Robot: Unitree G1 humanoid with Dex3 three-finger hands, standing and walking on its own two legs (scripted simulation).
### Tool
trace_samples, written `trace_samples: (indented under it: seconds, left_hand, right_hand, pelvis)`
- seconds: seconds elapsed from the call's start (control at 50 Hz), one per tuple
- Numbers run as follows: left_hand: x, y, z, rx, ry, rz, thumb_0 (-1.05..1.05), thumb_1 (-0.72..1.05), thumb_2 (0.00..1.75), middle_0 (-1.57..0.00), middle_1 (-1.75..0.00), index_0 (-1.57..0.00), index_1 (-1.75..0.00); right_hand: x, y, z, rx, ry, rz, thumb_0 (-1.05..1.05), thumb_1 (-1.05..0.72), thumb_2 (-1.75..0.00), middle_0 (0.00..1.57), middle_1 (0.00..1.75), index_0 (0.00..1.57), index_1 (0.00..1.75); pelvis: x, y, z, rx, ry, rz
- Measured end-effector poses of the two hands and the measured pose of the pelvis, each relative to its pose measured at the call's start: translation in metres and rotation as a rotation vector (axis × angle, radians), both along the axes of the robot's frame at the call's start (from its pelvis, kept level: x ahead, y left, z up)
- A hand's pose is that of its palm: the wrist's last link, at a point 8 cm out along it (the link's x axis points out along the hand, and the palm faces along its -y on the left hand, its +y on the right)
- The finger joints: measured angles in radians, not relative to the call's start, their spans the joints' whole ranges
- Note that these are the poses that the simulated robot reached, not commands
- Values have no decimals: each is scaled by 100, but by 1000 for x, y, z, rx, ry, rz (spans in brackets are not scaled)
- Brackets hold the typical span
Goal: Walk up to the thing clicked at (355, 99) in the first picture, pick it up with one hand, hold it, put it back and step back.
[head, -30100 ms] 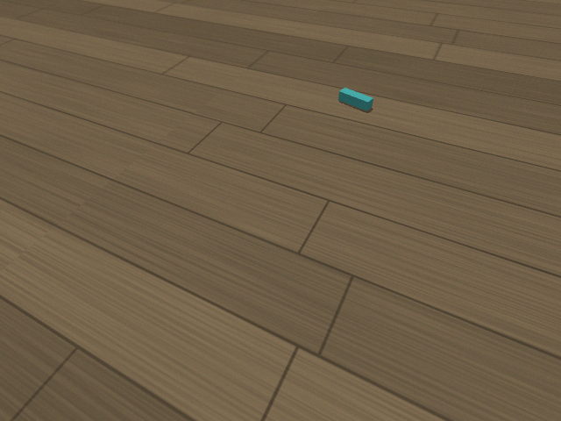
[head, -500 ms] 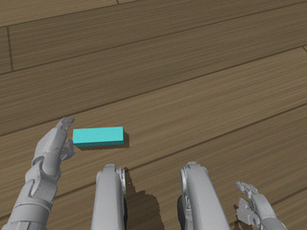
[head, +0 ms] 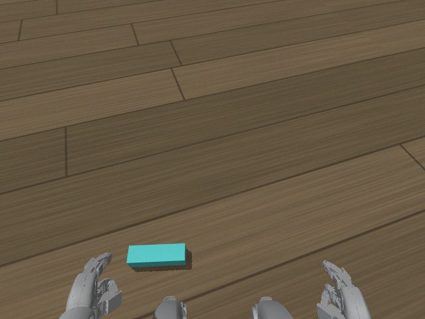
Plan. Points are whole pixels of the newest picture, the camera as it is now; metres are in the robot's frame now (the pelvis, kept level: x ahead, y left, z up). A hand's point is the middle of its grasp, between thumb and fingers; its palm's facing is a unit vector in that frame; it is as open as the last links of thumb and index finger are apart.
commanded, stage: home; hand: left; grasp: from above
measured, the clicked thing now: (157, 255) +0.45 +0.22 -0.63
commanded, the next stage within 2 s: none
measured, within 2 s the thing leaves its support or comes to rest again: neither
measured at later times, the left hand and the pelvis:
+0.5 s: hand (102, 313) +0.18 +0.18 +0.00, palm faces +0.08 -0.98 -0.19, open 7.4 cm; pelvis +0.02 +0.00 +0.05, yaw +1 degrees
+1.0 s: hand (104, 317) +0.17 +0.18 +0.00, palm faces +0.06 -0.98 -0.20, open 7.4 cm; pelvis +0.01 +0.00 +0.05, yaw +1 degrees
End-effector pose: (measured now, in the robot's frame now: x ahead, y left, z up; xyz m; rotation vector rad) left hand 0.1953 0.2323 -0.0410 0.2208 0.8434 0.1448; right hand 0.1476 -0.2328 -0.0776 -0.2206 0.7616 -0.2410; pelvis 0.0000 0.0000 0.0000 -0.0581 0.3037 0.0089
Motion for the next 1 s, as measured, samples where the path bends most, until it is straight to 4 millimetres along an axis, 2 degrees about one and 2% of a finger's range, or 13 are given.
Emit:
trace_samples:
  seconds: [0.14,0.26,0.38,0.5,0.84,1.0]
  left_hand:
    - [-13,0,50,-39,-23,31,1,90,90,-20,-30,-20,-30]
    - [-24,2,71,-42,-35,26,1,90,90,-20,-30,-20,-30]
    - [-32,3,71,-52,-24,32,1,90,90,-20,-30,-20,-30]
    - [-35,1,68,-56,-21,34,1,90,90,-20,-30,-19,-30]
    - [-39,-2,70,-49,-27,24,1,90,90,-20,-30,-19,-30]
    - [-40,-3,70,-49,-28,16,1,90,90,-20,-30,-20,-30]
  right_hand:
    - [2,-6,40,-35,-54,-36,1,-91,-89,20,30,21,30]
    - [19,-8,61,-48,-135,-23,1,-91,-89,20,30,21,30]
    - [37,-4,71,-50,-198,19,1,-90,-89,20,30,21,30]
    - [43,-1,73,-49,-218,48,1,-90,-89,20,30,21,30]
    - [17,-5,63,-47,-168,25,1,-90,-89,20,30,21,30]
    - [12,-8,63,-52,-173,10,1,-90,-89,20,30,21,30]
  pelvis:
    - [19,2,32,5,-65,4]
    - [26,4,44,9,-102,8]
    - [26,4,46,13,-121,15]
    - [23,2,46,15,-133,18]
    - [16,0,46,16,-143,13]
    - [14,1,46,17,-146,8]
